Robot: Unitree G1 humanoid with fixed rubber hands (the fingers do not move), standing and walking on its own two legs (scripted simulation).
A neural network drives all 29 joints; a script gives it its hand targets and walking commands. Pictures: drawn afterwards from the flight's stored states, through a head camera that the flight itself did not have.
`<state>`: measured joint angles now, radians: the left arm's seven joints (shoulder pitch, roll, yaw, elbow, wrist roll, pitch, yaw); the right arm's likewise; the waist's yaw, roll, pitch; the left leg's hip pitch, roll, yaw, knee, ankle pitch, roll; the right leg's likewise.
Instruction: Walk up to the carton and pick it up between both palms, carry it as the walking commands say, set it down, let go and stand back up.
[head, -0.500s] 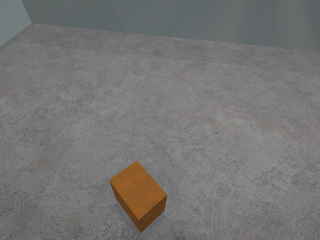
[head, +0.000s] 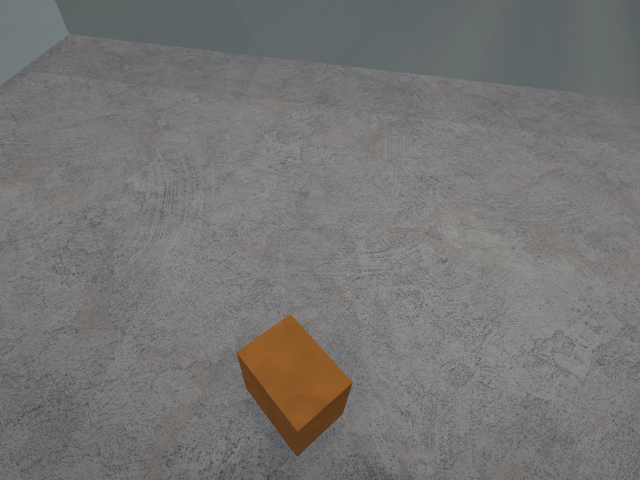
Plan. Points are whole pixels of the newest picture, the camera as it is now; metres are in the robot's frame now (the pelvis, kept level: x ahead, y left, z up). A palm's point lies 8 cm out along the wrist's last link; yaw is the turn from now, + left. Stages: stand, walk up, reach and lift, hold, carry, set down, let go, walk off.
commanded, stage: walk up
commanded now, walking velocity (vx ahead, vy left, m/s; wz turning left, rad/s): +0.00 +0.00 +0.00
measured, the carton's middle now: (293, 385) +0.48 +0.06 -0.64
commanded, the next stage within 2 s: none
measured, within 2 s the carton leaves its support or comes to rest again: neither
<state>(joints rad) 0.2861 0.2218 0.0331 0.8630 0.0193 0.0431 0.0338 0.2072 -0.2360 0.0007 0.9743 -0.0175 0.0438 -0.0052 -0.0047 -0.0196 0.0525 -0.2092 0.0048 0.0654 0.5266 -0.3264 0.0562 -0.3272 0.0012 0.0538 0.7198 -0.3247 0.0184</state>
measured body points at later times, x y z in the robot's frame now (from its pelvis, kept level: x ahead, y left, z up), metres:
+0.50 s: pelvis -0.02 -0.03 +0.00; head +0.00 -0.02 +0.45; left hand +0.06 +0.22 -0.14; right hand +0.03 -0.28 -0.15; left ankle -0.03 +0.07 -0.74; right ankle -0.03 -0.15 -0.74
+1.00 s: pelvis -0.03 -0.01 -0.02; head -0.01 +0.03 +0.43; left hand -0.02 +0.25 -0.18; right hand +0.09 -0.25 -0.14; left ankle -0.05 +0.09 -0.74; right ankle -0.03 -0.15 -0.73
